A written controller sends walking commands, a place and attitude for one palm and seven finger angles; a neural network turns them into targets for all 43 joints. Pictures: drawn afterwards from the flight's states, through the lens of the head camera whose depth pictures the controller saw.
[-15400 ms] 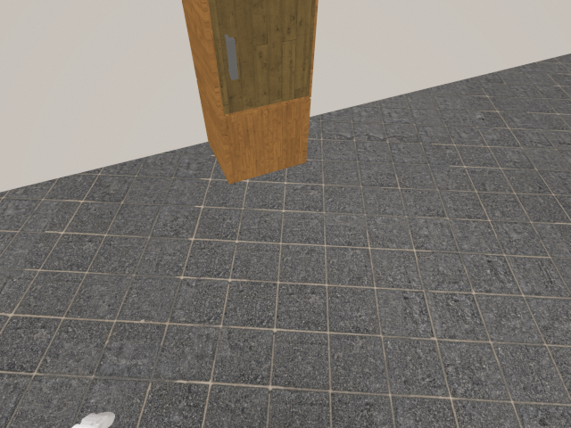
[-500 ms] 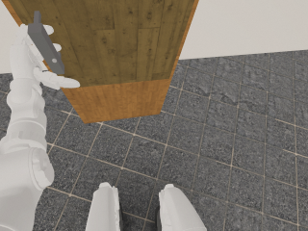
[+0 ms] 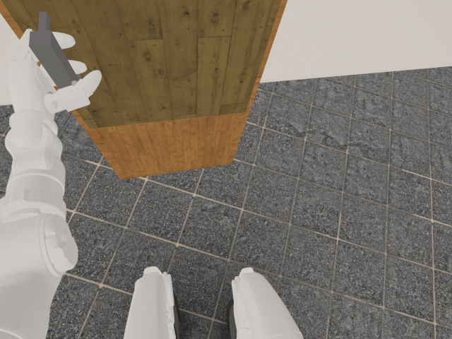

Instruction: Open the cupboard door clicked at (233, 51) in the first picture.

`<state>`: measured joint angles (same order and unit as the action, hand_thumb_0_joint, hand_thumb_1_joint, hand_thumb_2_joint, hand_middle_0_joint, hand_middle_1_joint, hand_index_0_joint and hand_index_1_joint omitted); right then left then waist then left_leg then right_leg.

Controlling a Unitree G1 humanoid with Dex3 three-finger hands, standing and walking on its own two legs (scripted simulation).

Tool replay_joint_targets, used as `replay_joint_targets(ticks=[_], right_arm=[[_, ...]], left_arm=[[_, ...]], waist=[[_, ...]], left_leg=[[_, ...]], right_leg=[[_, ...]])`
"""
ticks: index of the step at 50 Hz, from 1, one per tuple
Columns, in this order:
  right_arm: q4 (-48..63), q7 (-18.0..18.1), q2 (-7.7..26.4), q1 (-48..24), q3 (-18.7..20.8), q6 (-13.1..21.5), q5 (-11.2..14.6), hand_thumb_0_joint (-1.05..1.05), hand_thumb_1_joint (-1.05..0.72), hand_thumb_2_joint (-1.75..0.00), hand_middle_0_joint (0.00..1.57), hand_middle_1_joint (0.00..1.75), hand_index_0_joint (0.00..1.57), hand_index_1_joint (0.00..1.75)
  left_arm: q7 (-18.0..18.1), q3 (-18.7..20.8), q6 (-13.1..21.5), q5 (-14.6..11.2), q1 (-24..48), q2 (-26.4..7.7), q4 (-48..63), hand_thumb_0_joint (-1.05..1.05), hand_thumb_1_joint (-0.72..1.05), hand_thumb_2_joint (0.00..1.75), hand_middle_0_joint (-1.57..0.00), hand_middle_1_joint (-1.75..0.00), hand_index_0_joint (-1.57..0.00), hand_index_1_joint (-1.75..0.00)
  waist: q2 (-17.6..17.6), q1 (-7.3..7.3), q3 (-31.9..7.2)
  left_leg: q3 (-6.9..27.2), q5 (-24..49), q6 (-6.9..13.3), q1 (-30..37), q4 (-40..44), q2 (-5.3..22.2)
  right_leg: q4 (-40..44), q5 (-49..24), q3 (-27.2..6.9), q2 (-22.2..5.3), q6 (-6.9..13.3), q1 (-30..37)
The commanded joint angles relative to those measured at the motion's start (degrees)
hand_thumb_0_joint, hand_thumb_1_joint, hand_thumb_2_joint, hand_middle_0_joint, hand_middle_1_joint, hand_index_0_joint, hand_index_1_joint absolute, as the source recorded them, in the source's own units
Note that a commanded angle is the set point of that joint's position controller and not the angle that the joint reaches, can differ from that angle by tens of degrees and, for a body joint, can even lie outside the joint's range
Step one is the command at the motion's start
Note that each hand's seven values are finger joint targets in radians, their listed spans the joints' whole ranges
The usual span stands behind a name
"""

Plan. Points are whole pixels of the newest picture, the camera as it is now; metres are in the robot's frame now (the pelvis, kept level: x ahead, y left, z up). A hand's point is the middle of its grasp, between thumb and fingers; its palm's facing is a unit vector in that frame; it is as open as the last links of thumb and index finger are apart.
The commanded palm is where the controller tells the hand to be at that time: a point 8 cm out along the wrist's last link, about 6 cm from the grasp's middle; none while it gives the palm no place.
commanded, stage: close the thumb around the handle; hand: left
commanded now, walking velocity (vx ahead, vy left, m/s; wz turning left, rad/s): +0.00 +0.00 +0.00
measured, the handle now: (63, 63) +0.57 +0.23 +0.05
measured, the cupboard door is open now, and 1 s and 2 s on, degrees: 0 27 39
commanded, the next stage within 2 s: pull the door open along its arc in 0.24 s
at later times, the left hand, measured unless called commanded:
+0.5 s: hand (79, 88) +0.52 +0.20 +0.05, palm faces +0.14 -0.99 -0.02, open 6.1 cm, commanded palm +0.48 +0.23 +0.05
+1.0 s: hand (129, 171) +0.37 +0.12 +0.05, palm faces +0.40 -0.91 +0.04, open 6.4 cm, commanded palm +0.29 +0.18 +0.05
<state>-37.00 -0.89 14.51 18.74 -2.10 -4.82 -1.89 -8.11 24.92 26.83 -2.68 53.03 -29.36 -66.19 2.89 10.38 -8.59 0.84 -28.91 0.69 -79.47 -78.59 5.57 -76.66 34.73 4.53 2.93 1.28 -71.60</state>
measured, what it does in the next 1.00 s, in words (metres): stands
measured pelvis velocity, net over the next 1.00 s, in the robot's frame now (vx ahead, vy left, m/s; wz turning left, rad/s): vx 0.03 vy -0.01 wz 0.04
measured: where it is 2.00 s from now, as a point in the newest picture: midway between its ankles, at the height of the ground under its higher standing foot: outside the picture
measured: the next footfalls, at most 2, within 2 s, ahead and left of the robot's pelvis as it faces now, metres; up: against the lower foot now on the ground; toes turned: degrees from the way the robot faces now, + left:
none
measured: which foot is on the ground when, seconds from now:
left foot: down 0.00-1.00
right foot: down 0.00-1.00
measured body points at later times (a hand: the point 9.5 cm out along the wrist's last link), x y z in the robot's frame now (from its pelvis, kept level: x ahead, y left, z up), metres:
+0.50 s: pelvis +0.00 +0.00 +0.00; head +0.17 +0.03 +0.42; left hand +0.51 +0.26 +0.05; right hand +0.02 -0.26 -0.11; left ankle +0.06 +0.12 -0.60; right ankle +0.01 -0.11 -0.60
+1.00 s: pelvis +0.03 -0.01 +0.04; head +0.13 +0.00 +0.47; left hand +0.34 +0.17 +0.05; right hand +0.18 -0.24 -0.08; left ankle +0.06 +0.12 -0.60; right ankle +0.01 -0.11 -0.60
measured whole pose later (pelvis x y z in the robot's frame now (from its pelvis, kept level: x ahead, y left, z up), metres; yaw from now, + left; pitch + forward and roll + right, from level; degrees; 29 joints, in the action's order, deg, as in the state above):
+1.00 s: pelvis +0.03 -0.01 +0.04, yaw +2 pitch +23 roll -1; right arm -31.8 -4.5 11.4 11.8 1.2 -4.8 -3.8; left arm 24.8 1.1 28.4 1.4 6.6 2.8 -24.0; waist 0.8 2.3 -11.4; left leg -2.0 -29.2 -0.1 -63.2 -69.7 3.7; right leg -70.3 35.9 1.9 1.2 1.5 -57.1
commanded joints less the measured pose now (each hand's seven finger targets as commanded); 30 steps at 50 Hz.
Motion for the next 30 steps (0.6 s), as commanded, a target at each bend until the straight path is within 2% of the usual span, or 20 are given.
replay_joint_targets(ticks=[1, 2, 4, 5, 7, 9, 12, 13, 14, 17, 18, 21, 22, 24, 25, 26, 27, 29, 30], right_arm=[[1.88, 0.88, 10.88, 10.86, 3.74, 0.54, -0.03, 0.00, -0.90, -0.90, 0.20, 0.30, 0.20, 0.30], [1.86, 0.99, 10.94, 10.85, 3.73, 0.52, -0.03, 0.00, -0.90, -0.90, 0.20, 0.30, 0.20, 0.30], [1.90, 1.00, 10.81, 10.89, 3.88, 0.75, -0.03, 0.00, -0.90, -0.90, 0.20, 0.30, 0.20, 0.30], [1.73, 0.92, 10.80, 11.01, 4.02, 0.91, -0.15, 0.00, -0.90, -0.90, 0.20, 0.30, 0.20, 0.30], [1.50, 1.01, 10.86, 11.05, 4.20, 0.79, -0.22, 0.00, -0.90, -0.90, 0.20, 0.30, 0.20, 0.30], [1.57, 0.98, 10.80, 10.86, 3.90, 0.70, -0.21, 0.00, -0.90, -0.90, 0.20, 0.30, 0.20, 0.30], [1.97, 0.69, 10.54, 10.55, 4.00, 0.74, -0.41, 0.00, -0.90, -0.90, 0.20, 0.30, 0.20, 0.30], [2.05, 0.64, 10.56, 10.43, 4.03, 0.62, -0.30, 0.00, -0.90, -0.90, 0.20, 0.30, 0.20, 0.30], [2.07, 0.59, 10.51, 10.23, 3.94, 0.60, -0.25, 0.00, -0.90, -0.90, 0.20, 0.30, 0.20, 0.30], [2.15, 0.70, 10.72, 10.20, 3.86, 0.64, -0.26, 0.00, -0.90, -0.90, 0.20, 0.30, 0.20, 0.30], [1.98, 0.61, 10.21, 9.87, 3.91, 0.80, -0.17, 0.00, -0.90, -0.90, 0.20, 0.30, 0.20, 0.30], [2.07, 0.44, 10.56, 10.27, 4.41, 0.87, -0.31, 0.00, -0.90, -0.90, 0.20, 0.30, 0.20, 0.30], [2.18, 0.27, 10.40, 10.02, 4.44, 0.73, -0.21, 0.00, -0.90, -0.90, 0.20, 0.30, 0.20, 0.30], [2.64, 0.11, 10.24, 9.60, 4.65, 0.54, -0.10, 0.00, -0.90, -0.90, 0.20, 0.30, 0.20, 0.30], [2.89, 0.02, 10.22, 9.45, 4.74, 0.58, -0.07, 0.00, -0.90, -0.90, 0.20, 0.30, 0.20, 0.30], [3.06, -0.10, 10.00, 9.14, 4.86, 0.37, 0.12, 0.00, -0.90, -0.90, 0.20, 0.30, 0.20, 0.30], [3.41, -0.23, 9.73, 8.70, 4.86, 0.34, 0.23, 0.00, -0.90, -0.90, 0.20, 0.30, 0.20, 0.30], [4.23, -0.40, 9.42, 7.98, 5.12, 0.18, 0.56, 0.00, -0.90, -0.90, 0.20, 0.30, 0.20, 0.30], [4.60, -0.52, 9.39, 7.82, 5.26, 0.27, 0.66, 0.00, -0.90, -0.90, 0.20, 0.30, 0.20, 0.30]], left_arm=[[-0.52, 1.21, 2.95, -1.01, 22.95, -14.32, 10.42, 0.00, 0.84, 0.88, -0.40, -1.34, -0.40, -1.34], [-0.65, 1.32, 2.87, -1.15, 23.30, -14.57, 10.86, 0.00, 0.90, 0.90, -0.40, -1.35, -0.40, -1.35], [-0.78, 1.31, 3.34, -1.44, 24.10, -14.56, 13.30, 0.00, 0.90, 0.90, -0.40, -1.35, -0.40, -1.35], [-0.85, 0.66, 3.82, -1.48, 24.04, -13.31, 13.92, 0.00, 0.90, 0.90, -0.40, -1.35, -0.40, -1.35], [-0.58, 1.97, 3.90, -2.07, 23.51, -13.93, 13.84, 0.00, 0.90, 0.90, -0.40, -1.35, -0.40, -1.35], [0.10, 2.69, 3.48, -1.70, 22.65, -14.91, 12.19, 0.00, 0.90, 0.90, -0.40, -1.35, -0.40, -1.35], [0.72, 2.53, 4.48, -0.89, 21.87, -14.77, 14.66, 0.00, 0.90, 0.90, -0.40, -1.35, -0.40, -1.35], [0.70, 2.43, 4.46, -0.77, 20.50, -14.58, 13.88, 0.00, 0.90, 0.90, -0.40, -1.35, -0.40, -1.35], [0.69, 1.58, 4.28, -0.84, 20.78, -13.70, 13.33, 0.00, 0.90, 0.90, -0.40, -1.35, -0.40, -1.35], [0.67, 2.57, 4.55, -0.87, 21.52, -15.22, 13.29, 0.00, 0.90, 0.90, -0.40, -1.35, -0.40, -1.35], [0.53, -1.29, 4.59, -0.92, 24.07, -10.80, 14.21, 0.00, 0.90, 0.90, -0.40, -1.35, -0.40, -1.35], [0.62, -0.24, 5.06, -1.41, 19.61, -10.42, 14.54, 0.00, 0.90, 0.90, -0.40, -1.35, -0.40, -1.35], [0.53, -0.76, 5.02, -1.36, 17.86, -9.71, 14.53, 0.00, 0.90, 0.90, -0.40, -1.35, -0.40, -1.35], [0.56, -0.83, 5.19, -1.96, 15.39, -8.97, 17.01, 0.00, 0.90, 0.90, -0.40, -1.35, -0.40, -1.35], [0.59, -0.70, 5.54, -2.18, 13.86, -8.59, 18.19, 0.00, 0.90, 0.90, -0.40, -1.35, -0.40, -1.35], [0.65, -1.33, 5.50, -2.40, 11.56, -7.28, 18.62, 0.00, 0.90, 0.90, -0.40, -1.35, -0.40, -1.35], [0.60, -1.93, 5.52, -2.69, 9.06, -6.17, 19.73, 0.00, 0.90, 0.90, -0.40, -1.35, -0.40, -1.35], [0.79, -2.63, 5.46, -3.40, 3.93, -4.39, 22.73, 0.00, 0.90, 0.90, -0.40, -1.35, -0.40, -1.35], [0.94, -3.03, 5.54, -3.57, 0.67, -3.28, 23.80, 0.00, 0.90, 0.90, -0.40, -1.35, -0.40, -1.35]], waist=[[6.49, 0.96, -30.53], [6.32, 1.02, -30.65], [8.30, 0.44, -32.57], [9.34, 0.54, -33.81], [8.95, 0.25, -34.05], [6.53, 0.24, -32.03], [9.13, -0.66, -33.97], [8.15, -0.73, -33.34], [7.37, -0.11, -31.96], [7.14, -0.02, -31.74], [7.97, 1.24, -31.63], [8.34, -0.44, -33.88], [8.85, -1.00, -33.51], [8.04, -1.65, -34.32], [8.99, -2.33, -35.61], [7.57, -2.39, -35.13], [7.58, -2.97, -34.45], [4.66, -3.70, -34.16], [4.61, -4.24, -34.30]], left_leg=[[3.05, 18.84, 1.57, 30.12, 5.80, -2.44], [3.03, 18.60, 1.59, 30.11, 5.85, -2.42], [3.24, 20.05, 1.41, 32.20, 6.14, -2.44], [3.70, 21.72, 1.31, 34.53, 6.11, -2.40], [3.71, 22.76, 1.14, 35.05, 5.87, -2.34], [3.38, 20.80, 1.35, 31.98, 6.00, -2.46], [3.21, 22.38, 1.12, 34.13, 6.16, -2.46], [3.14, 21.94, 1.00, 33.78, 6.41, -2.46], [3.06, 20.82, 1.15, 32.74, 6.49, -2.47], [2.91, 20.18, 1.29, 31.68, 6.29, -2.50], [2.98, 19.48, 1.28, 32.33, 6.28, -2.55], [3.44, 21.80, 0.87, 35.67, 6.95, -2.48], [3.43, 22.14, 0.68, 36.29, 7.39, -2.55], [3.11, 22.75, 0.66, 36.98, 8.05, -2.63], [3.24, 24.07, 0.57, 38.36, 8.14, -2.69], [3.04, 24.24, 0.51, 38.57, 8.55, -2.71], [2.69, 24.34, 0.49, 38.28, 8.98, -2.85], [2.10, 24.26, 0.61, 37.15, 9.85, -3.18], [2.08, 25.17, 0.57, 38.00, 10.28, -3.24]], right_leg=[[11.14, -19.50, -2.84, 1.12, -0.36, 8.12], [11.30, -19.31, -2.91, 1.07, -0.44, 8.34], [11.05, -20.12, -2.79, 1.12, -0.18, 8.65], [10.54, -20.54, -2.50, 1.11, 0.00, 7.08], [10.59, -21.21, -2.36, 1.03, -0.12, 7.20], [10.85, -20.50, -2.59, 1.11, -0.36, 8.48], [10.52, -21.61, -2.61, 1.06, -0.13, 8.67], [10.65, -21.29, -2.53, 1.11, -0.12, 8.97], [11.04, -20.75, -2.65, 1.15, -0.26, 8.89], [10.99, -20.63, -2.90, 1.13, -0.35, 9.37], [11.28, -20.08, -2.88, 1.11, -0.40, 8.21], [10.85, -20.80, -2.29, 1.03, 0.01, 7.81], [10.94, -20.91, -2.20, 1.05, 0.09, 7.95], [11.35, -22.16, -2.25, 1.03, -0.01, 9.97], [10.93, -22.86, -2.25, 1.01, 0.22, 9.87], [11.40, -23.35, -2.11, 1.01, 0.07, 10.36], [11.69, -23.99, -2.13, 1.00, 0.04, 11.61], [12.32, -25.86, -2.36, 0.99, -0.13, 14.96], [12.27, -26.61, -2.37, 1.01, 0.01, 15.29]])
